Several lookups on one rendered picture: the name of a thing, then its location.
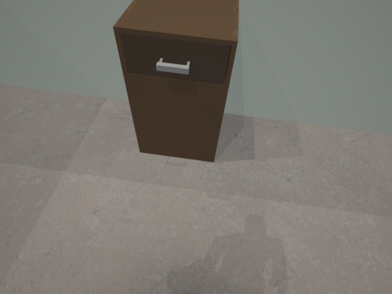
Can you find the cabinet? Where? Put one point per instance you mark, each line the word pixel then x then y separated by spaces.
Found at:
pixel 172 117

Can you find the drawer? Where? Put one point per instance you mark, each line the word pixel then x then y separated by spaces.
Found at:
pixel 208 61

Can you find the handle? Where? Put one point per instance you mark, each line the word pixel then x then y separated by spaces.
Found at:
pixel 174 68

